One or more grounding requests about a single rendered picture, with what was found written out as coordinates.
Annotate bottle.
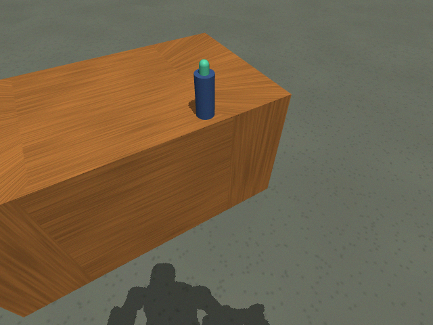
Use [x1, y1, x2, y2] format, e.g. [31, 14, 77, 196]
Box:
[193, 59, 215, 120]

